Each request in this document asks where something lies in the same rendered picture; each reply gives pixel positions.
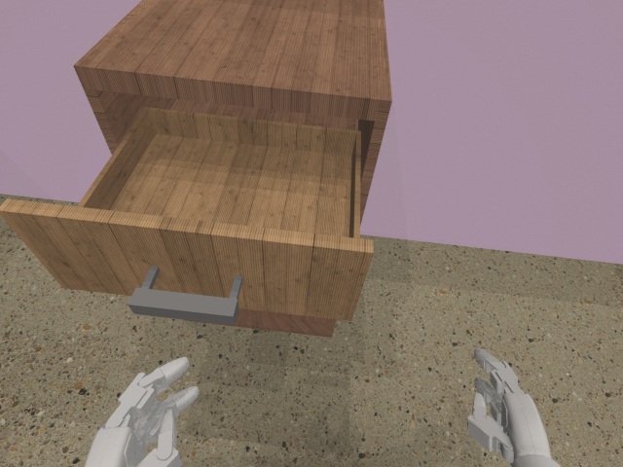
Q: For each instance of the cabinet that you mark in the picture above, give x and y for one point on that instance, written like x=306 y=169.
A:
x=306 y=62

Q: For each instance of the right robot hand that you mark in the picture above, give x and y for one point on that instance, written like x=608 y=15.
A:
x=514 y=413

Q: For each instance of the handle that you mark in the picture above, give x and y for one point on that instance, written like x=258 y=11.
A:
x=146 y=301

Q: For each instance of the drawer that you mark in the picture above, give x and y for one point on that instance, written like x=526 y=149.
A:
x=207 y=197

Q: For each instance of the left robot hand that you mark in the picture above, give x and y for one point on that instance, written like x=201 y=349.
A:
x=116 y=445

